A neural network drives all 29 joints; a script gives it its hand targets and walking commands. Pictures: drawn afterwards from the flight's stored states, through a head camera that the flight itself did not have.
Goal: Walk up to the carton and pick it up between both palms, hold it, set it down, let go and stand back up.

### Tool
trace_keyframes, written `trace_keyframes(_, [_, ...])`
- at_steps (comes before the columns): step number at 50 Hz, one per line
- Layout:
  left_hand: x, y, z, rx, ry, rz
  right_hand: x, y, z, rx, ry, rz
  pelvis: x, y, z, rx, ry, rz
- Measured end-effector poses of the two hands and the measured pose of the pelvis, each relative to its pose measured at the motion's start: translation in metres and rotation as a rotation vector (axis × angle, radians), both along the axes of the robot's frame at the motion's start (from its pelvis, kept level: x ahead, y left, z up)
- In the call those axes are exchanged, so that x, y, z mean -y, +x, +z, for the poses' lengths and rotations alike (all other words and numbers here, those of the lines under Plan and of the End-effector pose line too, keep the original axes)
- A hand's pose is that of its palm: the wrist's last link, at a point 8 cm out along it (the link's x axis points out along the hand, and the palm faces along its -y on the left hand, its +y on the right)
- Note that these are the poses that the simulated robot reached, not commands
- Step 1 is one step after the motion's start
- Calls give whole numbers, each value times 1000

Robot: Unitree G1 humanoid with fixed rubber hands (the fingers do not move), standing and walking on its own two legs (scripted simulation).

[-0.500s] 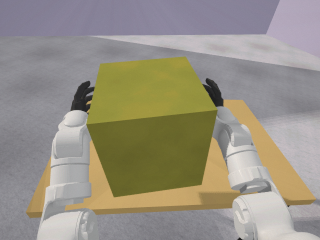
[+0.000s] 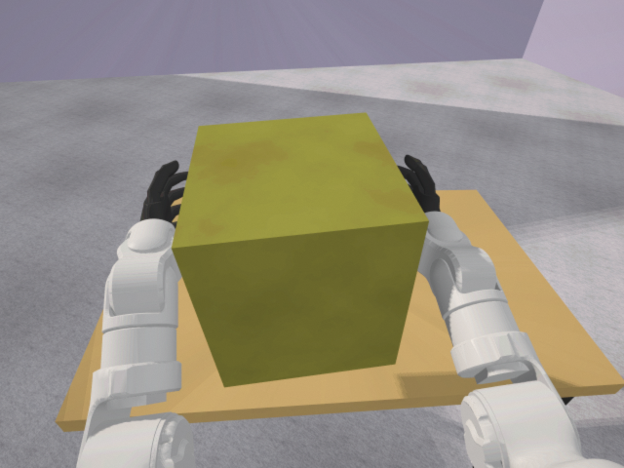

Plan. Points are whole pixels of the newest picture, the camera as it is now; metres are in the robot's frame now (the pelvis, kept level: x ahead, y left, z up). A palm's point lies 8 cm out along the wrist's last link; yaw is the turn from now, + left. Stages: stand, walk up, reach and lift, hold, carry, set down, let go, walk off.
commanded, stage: hold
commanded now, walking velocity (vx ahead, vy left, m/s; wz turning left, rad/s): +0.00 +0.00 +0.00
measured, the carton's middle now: (297, 245) +0.37 +0.00 +0.14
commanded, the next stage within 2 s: set down in 0.52 s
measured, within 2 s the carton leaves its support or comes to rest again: neither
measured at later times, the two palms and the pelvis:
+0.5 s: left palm (159, 215) +0.36 +0.17 +0.20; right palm (418, 213) +0.37 -0.16 +0.19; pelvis +0.00 +0.01 +0.00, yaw +0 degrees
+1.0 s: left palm (149, 231) +0.37 +0.19 +0.17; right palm (399, 223) +0.38 -0.14 +0.17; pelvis +0.00 +0.00 +0.00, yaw +1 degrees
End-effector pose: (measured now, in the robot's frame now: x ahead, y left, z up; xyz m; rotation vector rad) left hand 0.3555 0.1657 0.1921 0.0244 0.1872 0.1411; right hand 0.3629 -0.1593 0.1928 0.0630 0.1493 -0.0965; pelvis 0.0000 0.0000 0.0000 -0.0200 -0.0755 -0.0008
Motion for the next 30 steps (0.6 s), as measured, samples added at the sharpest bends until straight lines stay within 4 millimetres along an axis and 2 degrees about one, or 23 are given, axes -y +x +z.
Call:
trace_keyframes(8, [-11,-9,-5,11,-44,22,-12,-1,11,10,-16,17,4,-4,0,0,3,9])
trace_keyframes(13, [-15,-4,-3,-8,-35,21,-15,2,10,-4,4,14,3,-8,0,-24,5,17])
trace_keyframes(21, [-7,8,7,-3,36,-3,-8,7,5,2,26,-3,-5,-5,0,-38,3,13])
trace_keyframes(30, [0,5,6,11,2,-4,0,2,1,14,25,-7,-5,5,0,-7,1,0])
